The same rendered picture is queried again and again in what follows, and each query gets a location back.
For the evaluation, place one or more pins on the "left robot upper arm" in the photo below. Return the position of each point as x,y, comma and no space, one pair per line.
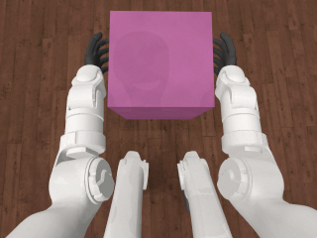
77,188

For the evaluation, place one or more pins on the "right robot thigh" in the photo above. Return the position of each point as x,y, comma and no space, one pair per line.
207,216

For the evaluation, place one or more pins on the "left robot shin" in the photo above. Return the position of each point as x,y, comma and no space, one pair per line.
124,161

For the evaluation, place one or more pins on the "robot right hand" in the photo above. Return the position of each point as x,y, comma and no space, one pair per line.
227,54

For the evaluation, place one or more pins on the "robot left hand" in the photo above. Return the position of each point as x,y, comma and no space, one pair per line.
93,54

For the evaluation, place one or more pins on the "carton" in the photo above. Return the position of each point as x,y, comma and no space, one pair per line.
160,64

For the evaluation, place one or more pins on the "left robot forearm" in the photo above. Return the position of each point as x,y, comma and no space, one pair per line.
83,135

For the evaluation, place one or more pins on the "right robot forearm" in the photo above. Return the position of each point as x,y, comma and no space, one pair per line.
240,116

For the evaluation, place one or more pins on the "right robot upper arm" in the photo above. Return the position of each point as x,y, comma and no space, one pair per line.
255,188

